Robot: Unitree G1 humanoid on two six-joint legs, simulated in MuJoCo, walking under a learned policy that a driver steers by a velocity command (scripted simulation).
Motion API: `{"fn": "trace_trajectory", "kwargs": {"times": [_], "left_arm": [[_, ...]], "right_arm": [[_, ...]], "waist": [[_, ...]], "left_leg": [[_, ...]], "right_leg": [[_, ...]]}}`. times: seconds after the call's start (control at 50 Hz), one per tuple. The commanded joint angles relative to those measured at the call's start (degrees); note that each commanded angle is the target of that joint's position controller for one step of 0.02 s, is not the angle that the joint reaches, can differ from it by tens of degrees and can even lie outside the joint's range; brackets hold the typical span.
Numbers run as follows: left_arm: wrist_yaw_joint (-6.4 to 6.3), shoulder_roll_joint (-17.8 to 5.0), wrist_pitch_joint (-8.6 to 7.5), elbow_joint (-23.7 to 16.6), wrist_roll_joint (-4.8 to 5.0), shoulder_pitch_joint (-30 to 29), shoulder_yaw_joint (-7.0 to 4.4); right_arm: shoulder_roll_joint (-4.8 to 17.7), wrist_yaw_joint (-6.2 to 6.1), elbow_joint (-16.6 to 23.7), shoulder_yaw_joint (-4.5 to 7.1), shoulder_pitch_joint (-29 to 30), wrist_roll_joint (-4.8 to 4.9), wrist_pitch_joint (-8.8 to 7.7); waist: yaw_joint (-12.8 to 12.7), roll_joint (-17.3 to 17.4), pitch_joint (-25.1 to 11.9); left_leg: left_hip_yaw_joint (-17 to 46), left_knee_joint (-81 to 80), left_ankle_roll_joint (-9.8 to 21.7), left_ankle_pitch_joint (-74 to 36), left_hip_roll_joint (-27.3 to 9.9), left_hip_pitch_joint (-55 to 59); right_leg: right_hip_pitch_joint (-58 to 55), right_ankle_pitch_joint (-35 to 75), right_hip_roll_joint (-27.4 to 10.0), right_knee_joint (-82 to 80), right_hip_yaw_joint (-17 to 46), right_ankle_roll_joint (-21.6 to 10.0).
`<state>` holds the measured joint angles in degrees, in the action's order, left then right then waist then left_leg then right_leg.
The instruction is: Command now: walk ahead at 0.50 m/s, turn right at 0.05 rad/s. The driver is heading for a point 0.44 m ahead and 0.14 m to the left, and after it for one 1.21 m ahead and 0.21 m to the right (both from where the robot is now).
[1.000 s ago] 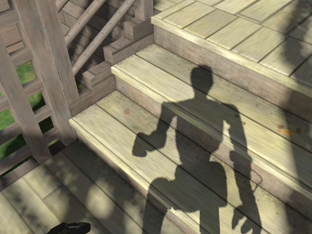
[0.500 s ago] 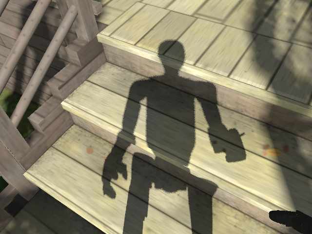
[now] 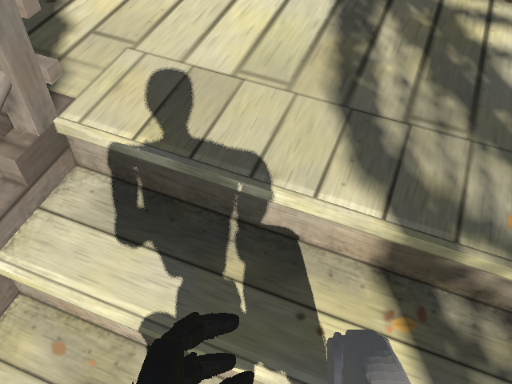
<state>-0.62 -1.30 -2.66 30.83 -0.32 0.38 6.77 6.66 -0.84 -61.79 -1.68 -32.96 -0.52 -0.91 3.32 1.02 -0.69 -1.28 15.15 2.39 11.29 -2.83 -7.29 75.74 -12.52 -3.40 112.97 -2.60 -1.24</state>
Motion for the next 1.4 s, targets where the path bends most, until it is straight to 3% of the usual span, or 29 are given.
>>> {"fn": "trace_trajectory", "kwargs": {"times": [0.02, 0.1, 0.12, 0.14, 0.16, 0.2, 0.26, 0.3, 0.36, 0.44, 0.52, 0.62, 0.66, 0.7, 0.74, 0.76, 0.78, 0.8, 0.82, 0.88, 0.9, 0.94, 0.98, 1.04, 1.08, 1.24, 1.32, 1.38, 1.4], "left_arm": [[-2.38, -4.6, -1.43, -5.2, 0.06, -4.8, -1.6], [0.03, -11.8, -1.62, -2.5, 2.62, 5.0, -5.19], [0.44, -19.7, -1.39, 2.0, 1.21, 18.7, -7.67], [-0.31, -26.4, 0.11, 8.8, -1.72, 30.7, -10.24], [-1.36, -21.9, -0.35, 12.1, -2.15, 32.0, -9.84], [0.7, -12.0, -1.25, 16.5, -0.11, 21.3, -7.11], [2.84, -0.6, -0.93, 21.7, -1.29, 14.8, -4.78], [3.09, -3.6, -0.2, 22.7, -2.6, 12.9, -5.22], [0.69, -10.4, -0.72, 20.9, -2.59, 14.6, -6.05], [-1.03, -17.6, -2.45, 25.2, -3.59, 29.1, -7.75], [-2.57, -13.2, -0.53, 25.5, -1.25, 37.4, -7.67], [-5.47, -12.5, 1.7, 27.1, 0.62, 35.2, -7.31], [-5.3, -17.2, 2.72, 25.0, 2.09, 30.3, -8.12], [-3.13, -24.6, 0.57, 27.5, 2.42, 36.3, -9.12], [1.48, -20.2, -3.44, 27.7, 2.12, 40.9, -8.27], [3.22, -17.2, -4.8, 26.2, 2.37, 36.3, -7.85], [4.28, -18.2, -4.98, 28.6, 2.8, 34.5, -9.43], [3.33, -15.8, -4.42, 23.9, 3.37, 22.6, -10.1], [1.85, -13.4, -2.9, 18.5, 2.83, 12.4, -9.72], [2.12, -6.5, -0.07, 9.2, 1.29, 7.4, -6.64], [2.51, -5.0, 0.59, 8.2, 2.12, 9.4, -6.03], [2.39, -2.6, 1.71, 7.7, 1.8, 14.8, -4.77], [0.37, -9.0, 2.49, 7.3, -0.52, 16.4, -6.05], [-2.55, -12.2, 5.05, 7.6, -1.25, 15.7, -7.88], [-3.54, -12.3, 6.85, 4.2, -0.06, 12.7, -8.14], [-1.39, -7.9, 6.43, -5.6, 0.2, -3.0, -5.38], [1.37, -4.7, 5.02, -11.2, 0.76, -3.8, -2.46], [0.64, -18.0, 3.07, -2.1, 1.43, 22.4, -10.09], [0.53, -25.0, 3.38, 0.5, 0.06, 30.7, -13.07]], "right_arm": [[13.3, -0.78, 4.2, 2.1, 3.6, 2.39, -1.48], [15.8, -3.81, 4.9, 3.7, -0.5, -1.21, 1.21], [15.2, -3.7, 9.1, 3.99, 6.8, -2.5, -0.65], [5.9, -0.9, 10.4, 3.03, 8.6, -1.17, -2.43], [4.9, 2.22, 9.7, 3.99, 10.0, -0.15, -4.55], [0.5, 3.21, 19.1, 1.66, 23.6, 1.94, -4.03], [0.6, 1.19, 16.7, 0.82, 12.0, 2.24, -1.68], [0.9, 0.88, 18.0, 0.2, 13.3, 3.37, -1.61], [4.4, -0.27, 20.1, 1.07, 21.4, 0.83, -1.17], [3.1, 1.03, 19.4, 1.38, 23.8, 1.83, 0.18], [2.1, 2.95, 27.8, 0.31, 38.1, 0.73, -1.24], [-2.7, 5.97, 34.7, -3.74, 44.9, 2.78, -1.52], [-0.6, 7.24, 36.5, -4.8, 44.3, 3.31, -3.58], [3.9, 5.13, 32.8, -1.59, 32.3, 3.67, -3.98], [12.1, 2.25, 25.7, 2.92, 9.3, 1.73, -3.14], [19.0, -0.72, 21.1, 5.51, 2.5, 0.7, -2.76], [19.9, -1.43, 19.9, 5.67, 3.1, -1.88, -3.03], [18.9, -0.5, 19.1, 6.19, 7.2, -1.15, -3.59], [15.1, 0.07, 17.6, 5.54, 11.8, 0.84, -3.9], [-2.5, 0.38, 14.7, 0.36, 21.9, -3.15, -4.41], [-2.9, 0.05, 13.9, 0.23, 21.6, -3.15, -4.12], [0.5, -0.66, 14.0, 1.02, 24.5, -2.35, -3.75], [6.4, -0.57, 16.4, 1.71, 31.2, -2.45, -3.28], [8.6, -1.28, 16.3, 1.45, 29.2, -3.41, -2.31], [11.1, -2.37, 14.9, 2.29, 17.0, -0.42, -1.74], [13.7, -6.3, 18.1, 5.17, 10.8, -0.34, -0.34], [20.1, -6.26, 18.3, 7.42, 18.4, 0.61, 3.68], [26.0, -1.23, 19.5, 8.51, 21.9, 2.53, 2.47], [22.3, -0.28, 22.6, 7.29, 25.9, 3.02, 1.32]], "waist": [[-5.1, 7.0, -7.2], [-10.0, 20.2, -12.6], [-14.8, 8.0, -16.2], [-16.0, -25.3, -21.6], [-14.8, -18.0, -17.5], [-6.7, -6.3, 5.0], [2.7, -3.4, 5.9], [4.9, -2.6, 5.8], [1.7, -2.9, 4.7], [-5.4, -9.7, 0.0], [-9.4, -1.4, 9.1], [-5.5, -5.1, 12.6], [-2.5, -0.8, 7.2], [2.8, -9.9, -5.2], [11.8, -9.2, -27.4], [11.0, 3.7, -35.8], [7.8, 2.6, -42.0], [6.2, -4.6, -30.8], [5.0, -7.1, -18.7], [-4.0, -3.8, -3.5], [-6.0, -2.4, -0.5], [-11.4, 0.6, 1.7], [-14.5, 2.5, 1.5], [-11.6, 8.5, 0.0], [-6.6, 6.6, 2.8], [-0.7, 4.7, 4.3], [-7.5, 6.5, 1.5], [-17.1, 7.9, -13.2], [-20.2, -1.5, -13.5]], "left_leg": [[-0.4, -13.4, 10.5, -37.7, -6.8, -14.7], [2.6, 14.3, 10.9, -98.5, -13.6, 18.1], [1.6, 31.0, 11.4, -94.8, -12.0, 4.6], [5.5, 57.6, 7.4, -20.8, 6.1, -27.0], [21.0, 87.4, 5.6, 2.6, 13.1, -39.8], [16.8, 100.9, 7.8, 1.3, 8.5, -56.3], [15.3, 101.5, 8.0, -5.2, 5.7, -53.3], [13.4, 93.6, 6.4, -8.1, 4.2, -55.8], [2.2, 70.9, 0.5, -19.5, 6.1, -45.0], [4.6, 80.1, -1.3, -14.1, 1.9, -64.3], [8.9, 91.2, 0.0, 4.6, 0.0, -94.5], [-3.3, 78.6, -2.3, 8.7, -3.7, -79.2], [-14.6, 54.1, 0.7, 1.9, -2.2, -43.7], [-18.1, 48.4, 5.7, -0.6, 7.7, -18.7], [12.2, 33.2, 18.4, -9.6, -3.0, 25.0], [36.4, 15.6, 22.0, -13.8, -16.7, 32.7], [44.6, 11.9, 21.2, -21.4, -20.4, 27.0], [36.4, 11.6, 18.4, -18.7, -20.1, 16.6], [28.8, 13.2, 14.8, -16.6, -19.2, 7.7], [14.1, 13.1, 8.0, 2.0, -15.6, -14.5], [11.0, 10.4, 6.9, 1.8, -15.6, -17.4], [1.2, 5.4, 3.5, -2.5, -14.3, -21.2], [-11.7, 0.3, 3.6, -9.2, -10.1, -29.9], [-11.0, -0.3, 7.3, -18.6, -14.8, -22.2], [-4.1, 1.4, 8.1, -15.0, -21.4, -2.3], [-5.9, -0.4, 6.3, -10.2, -24.9, 19.8], [-19.0, -6.2, 2.4, -12.2, -15.3, 2.7], [-17.8, 15.9, 5.6, -65.0, -14.8, 1.2], [-11.4, 38.3, 0.1, -31.0, -11.0, -8.9]], "right_leg": [[-39.9, -5.0, 1.1, -23.2, -10.3, -0.1], [-43.2, -28.2, 8.2, -52.4, -3.2, -5.3], [-58.8, -12.4, -1.1, -59.9, 16.6, -10.5], [-79.3, -14.7, -15.5, -93.1, 54.7, -20.9], [-75.5, -22.5, -20.9, -100.9, 71.6, -22.4], [-57.6, -26.3, -17.5, -91.8, 43.1, -11.9], [-52.7, -5.9, -9.1, -89.9, 14.1, -0.7], [-49.9, -2.8, -8.3, -91.1, 5.7, -0.4], [-40.6, 5.0, -4.3, -96.1, -6.2, -1.2], [-73.3, 8.8, -12.9, -96.9, 1.5, -6.8], [-97.4, 12.3, -19.0, -95.9, 5.3, -5.9], [-79.7, 25.4, -14.6, -103.2, -1.4, -4.5], [-64.0, 58.4, -10.8, -107.2, -6.3, -5.4], [-71.6, 109.2, -13.3, -94.9, -3.1, -6.8], [-51.5, 86.0, -6.1, -65.6, 2.2, 0.5], [-48.1, 14.7, 3.2, -43.7, 5.1, 3.4], [-53.4, -5.3, 5.1, -24.5, 12.3, 3.4], [-45.8, -9.8, 4.5, -17.3, 12.4, 3.2], [-38.2, -10.6, 3.5, -10.3, 8.9, 1.4], [-32.8, -7.5, -0.1, -2.3, 9.7, -5.5], [-30.9, -7.0, 0.8, -1.5, 10.2, -6.9], [-29.0, -4.9, 0.6, -11.5, 9.7, -6.0], [-39.5, 8.2, 2.9, -25.7, 4.1, -2.5], [-34.9, 7.0, 5.0, -8.9, -1.1, 1.9], [-12.3, -12.1, 3.7, 13.4, 5.4, 2.5], [9.9, -24.2, -2.8, 10.8, 8.6, 5.5], [-17.0, -26.4, -4.9, -29.8, -1.2, 0.0], [-56.8, -14.0, 8.3, -38.3, -4.9, -6.2], [-67.1, -4.6, 8.5, -56.8, 11.5, -10.2]]}}
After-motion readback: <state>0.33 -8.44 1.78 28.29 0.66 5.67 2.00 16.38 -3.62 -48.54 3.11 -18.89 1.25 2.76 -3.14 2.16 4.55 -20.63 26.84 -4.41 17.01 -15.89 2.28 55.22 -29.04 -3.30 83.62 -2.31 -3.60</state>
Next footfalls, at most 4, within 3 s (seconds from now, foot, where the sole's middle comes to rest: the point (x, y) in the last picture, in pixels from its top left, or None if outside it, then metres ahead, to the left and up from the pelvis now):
0.10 right None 0.16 -0.12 -0.63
0.70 left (149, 308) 0.55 0.21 -0.46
1.38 right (307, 161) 0.81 -0.13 -0.30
2.12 left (232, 100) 1.02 0.03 -0.30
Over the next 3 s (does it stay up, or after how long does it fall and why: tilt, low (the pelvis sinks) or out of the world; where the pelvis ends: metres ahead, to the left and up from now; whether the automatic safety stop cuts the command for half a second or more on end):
stays up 0.93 -0.08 0.47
